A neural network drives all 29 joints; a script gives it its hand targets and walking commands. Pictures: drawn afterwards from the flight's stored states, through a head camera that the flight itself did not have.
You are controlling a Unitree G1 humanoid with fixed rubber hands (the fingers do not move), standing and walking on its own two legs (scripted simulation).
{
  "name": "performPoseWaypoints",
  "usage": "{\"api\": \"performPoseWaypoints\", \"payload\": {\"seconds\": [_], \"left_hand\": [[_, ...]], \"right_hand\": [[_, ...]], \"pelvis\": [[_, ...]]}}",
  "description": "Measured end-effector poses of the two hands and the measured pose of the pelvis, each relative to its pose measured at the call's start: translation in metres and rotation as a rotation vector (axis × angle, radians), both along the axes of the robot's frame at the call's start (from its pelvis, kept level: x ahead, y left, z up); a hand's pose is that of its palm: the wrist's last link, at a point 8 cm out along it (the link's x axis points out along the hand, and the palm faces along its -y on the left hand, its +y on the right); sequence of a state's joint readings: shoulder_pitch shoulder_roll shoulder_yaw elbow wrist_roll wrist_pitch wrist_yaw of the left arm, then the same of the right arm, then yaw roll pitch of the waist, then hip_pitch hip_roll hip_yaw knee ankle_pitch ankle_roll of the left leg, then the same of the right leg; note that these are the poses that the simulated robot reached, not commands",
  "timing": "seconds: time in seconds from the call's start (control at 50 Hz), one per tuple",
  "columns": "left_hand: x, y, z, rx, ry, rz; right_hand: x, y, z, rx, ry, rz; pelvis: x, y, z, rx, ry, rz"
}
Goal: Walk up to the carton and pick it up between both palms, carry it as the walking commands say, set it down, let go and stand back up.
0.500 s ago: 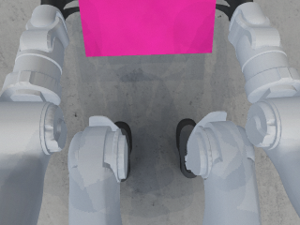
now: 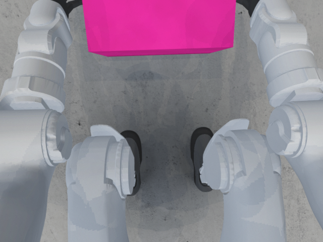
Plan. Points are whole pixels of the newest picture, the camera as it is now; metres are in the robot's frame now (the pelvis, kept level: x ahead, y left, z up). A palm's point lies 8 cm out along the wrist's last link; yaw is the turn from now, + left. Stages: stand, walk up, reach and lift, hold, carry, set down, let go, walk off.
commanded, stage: set down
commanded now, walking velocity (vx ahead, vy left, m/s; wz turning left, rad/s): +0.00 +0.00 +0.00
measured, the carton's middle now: (158, 10) +0.54 +0.01 -0.27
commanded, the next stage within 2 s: none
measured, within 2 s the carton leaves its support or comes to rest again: neither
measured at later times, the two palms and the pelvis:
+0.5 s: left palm (57, 10) +0.52 +0.20 -0.19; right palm (262, 5) +0.53 -0.18 -0.19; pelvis +0.00 +0.00 +0.00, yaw +0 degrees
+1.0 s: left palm (37, 8) +0.53 +0.23 -0.18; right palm (280, 4) +0.53 -0.21 -0.18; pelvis -0.01 +0.00 +0.00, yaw +0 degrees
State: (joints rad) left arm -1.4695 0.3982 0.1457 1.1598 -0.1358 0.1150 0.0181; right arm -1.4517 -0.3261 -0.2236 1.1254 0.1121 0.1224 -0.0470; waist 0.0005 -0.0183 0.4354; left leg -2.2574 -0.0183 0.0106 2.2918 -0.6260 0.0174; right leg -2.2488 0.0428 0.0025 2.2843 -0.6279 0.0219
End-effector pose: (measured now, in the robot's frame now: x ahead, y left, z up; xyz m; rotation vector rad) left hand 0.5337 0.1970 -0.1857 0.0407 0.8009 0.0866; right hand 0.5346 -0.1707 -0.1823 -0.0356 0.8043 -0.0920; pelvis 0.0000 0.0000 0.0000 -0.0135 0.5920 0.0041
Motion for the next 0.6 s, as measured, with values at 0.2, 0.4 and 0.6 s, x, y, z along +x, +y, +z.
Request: {"api": "performPoseWaypoints", "payload": {"seconds": [0.2,0.4,0.6], "left_hand": [[0.0,0.0,-0.001,0.005,-0.011,0.0],[-0.003,0.0,-0.002,0.012,-0.038,0.007],[-0.016,0.01,-0.007,0.034,-0.012,0.057]], "right_hand": [[0.0,0.0,-0.001,-0.001,-0.008,0.001],[-0.002,-0.001,-0.002,-0.016,-0.034,0.01],[-0.015,-0.016,-0.005,-0.048,-0.015,-0.039]], "pelvis": [[-0.001,-0.001,-0.003,-0.001,-0.014,0.0],[-0.004,-0.002,-0.003,-0.003,-0.03,-0.002],[-0.007,-0.003,0.0,-0.004,-0.01,-0.002]]}}
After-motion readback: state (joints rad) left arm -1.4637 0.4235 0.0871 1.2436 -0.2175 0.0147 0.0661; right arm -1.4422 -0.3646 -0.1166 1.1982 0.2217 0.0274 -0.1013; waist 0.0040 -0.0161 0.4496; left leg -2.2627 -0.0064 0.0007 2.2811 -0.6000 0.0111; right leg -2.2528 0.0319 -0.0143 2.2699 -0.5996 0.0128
